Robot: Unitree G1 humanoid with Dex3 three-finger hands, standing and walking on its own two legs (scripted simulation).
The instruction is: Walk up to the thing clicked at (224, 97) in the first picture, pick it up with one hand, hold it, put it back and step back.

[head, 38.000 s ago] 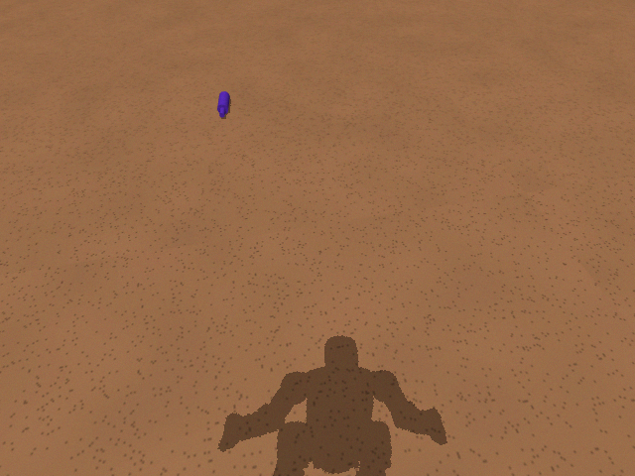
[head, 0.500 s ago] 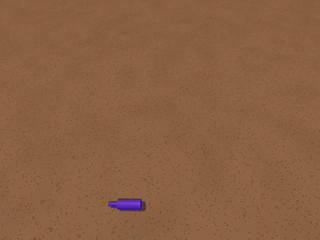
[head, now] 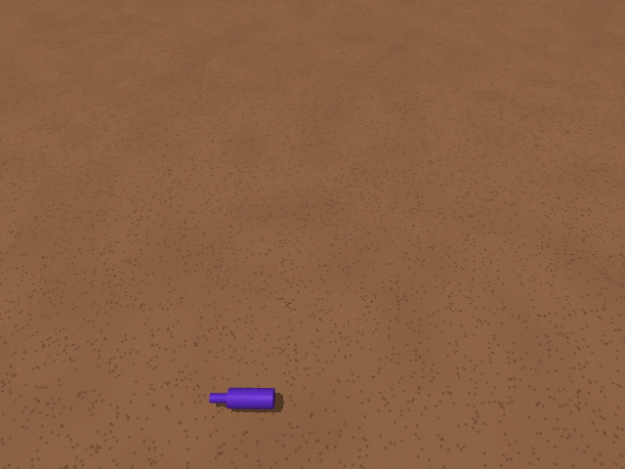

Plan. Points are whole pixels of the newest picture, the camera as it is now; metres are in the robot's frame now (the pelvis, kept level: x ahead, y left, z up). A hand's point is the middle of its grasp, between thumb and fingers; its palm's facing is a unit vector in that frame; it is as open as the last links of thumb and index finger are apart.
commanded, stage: stand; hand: left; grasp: from above
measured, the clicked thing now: (242, 398) +0.44 +0.24 -0.75
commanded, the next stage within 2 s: step back in 0.10 s
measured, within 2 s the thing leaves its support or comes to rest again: neither
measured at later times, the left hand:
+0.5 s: hand out of the picture +0.09 +0.31 -0.18, palm faces -0.05 -0.92 -0.38, open 7.4 cm
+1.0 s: hand out of the picture -0.04 +0.29 -0.16, palm faces -0.07 -0.91 -0.40, open 7.4 cm
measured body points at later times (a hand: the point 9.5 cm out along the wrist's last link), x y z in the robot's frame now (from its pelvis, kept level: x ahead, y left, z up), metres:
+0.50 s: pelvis -0.06 +0.04 -0.02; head +0.02 +0.07 +0.42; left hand +0.10 +0.36 -0.15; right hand +0.01 -0.28 -0.13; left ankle -0.05 +0.14 -0.75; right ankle -0.05 -0.10 -0.69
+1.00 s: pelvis -0.16 +0.03 -0.02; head -0.11 +0.02 +0.42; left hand -0.03 +0.33 -0.13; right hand -0.09 -0.29 -0.14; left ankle -0.19 +0.16 -0.68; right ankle -0.13 -0.09 -0.75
